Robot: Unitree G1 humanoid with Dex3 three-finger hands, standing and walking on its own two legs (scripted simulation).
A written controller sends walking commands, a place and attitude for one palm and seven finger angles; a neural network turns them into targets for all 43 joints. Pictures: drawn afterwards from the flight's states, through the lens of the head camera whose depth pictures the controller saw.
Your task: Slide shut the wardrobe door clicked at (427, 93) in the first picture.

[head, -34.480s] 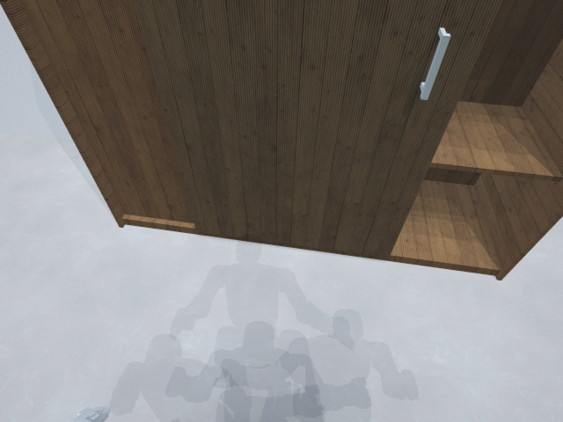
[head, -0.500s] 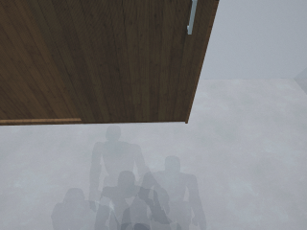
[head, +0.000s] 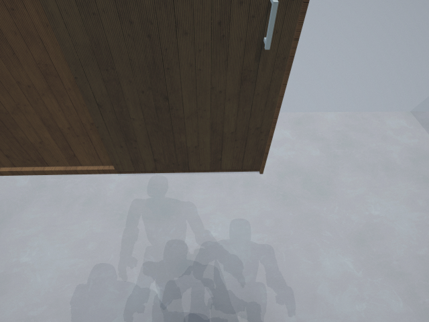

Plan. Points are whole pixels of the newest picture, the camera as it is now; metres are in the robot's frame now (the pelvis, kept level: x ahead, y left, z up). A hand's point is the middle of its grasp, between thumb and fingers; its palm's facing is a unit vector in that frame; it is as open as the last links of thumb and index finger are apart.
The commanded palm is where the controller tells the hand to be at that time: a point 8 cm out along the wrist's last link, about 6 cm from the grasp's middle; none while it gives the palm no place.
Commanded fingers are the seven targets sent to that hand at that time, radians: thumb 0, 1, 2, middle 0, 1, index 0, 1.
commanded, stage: look to check the result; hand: left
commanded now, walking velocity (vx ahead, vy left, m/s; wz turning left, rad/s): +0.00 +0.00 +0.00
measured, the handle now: (270, 23) +0.99 -0.14 +0.11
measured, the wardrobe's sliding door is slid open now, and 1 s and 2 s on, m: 0.00 0.00 0.00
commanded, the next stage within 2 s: stand and wait in 1.94 s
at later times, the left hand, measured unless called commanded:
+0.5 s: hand out of the picture +0.08 +0.24 -0.15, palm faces -0.05 -0.94 -0.34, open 7.4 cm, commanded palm none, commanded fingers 0.00 0.90 0.90 -0.20 -0.30 -0.20 -0.30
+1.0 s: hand out of the picture +0.09 +0.21 -0.16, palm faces -0.05 -0.94 -0.32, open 7.4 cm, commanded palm none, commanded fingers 0.00 0.90 0.90 -0.20 -0.30 -0.20 -0.30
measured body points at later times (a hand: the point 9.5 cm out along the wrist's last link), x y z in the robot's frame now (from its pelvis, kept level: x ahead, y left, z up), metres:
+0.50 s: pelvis +0.00 -0.01 +0.00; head +0.02 -0.01 +0.45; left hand +0.08 +0.29 -0.13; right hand +0.08 -0.31 -0.13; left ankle +0.04 +0.08 -0.74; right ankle -0.05 -0.15 -0.74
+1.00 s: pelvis +0.01 -0.03 +0.00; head +0.04 -0.04 +0.45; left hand +0.09 +0.26 -0.13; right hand +0.09 -0.32 -0.14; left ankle +0.04 +0.08 -0.74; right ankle -0.05 -0.15 -0.74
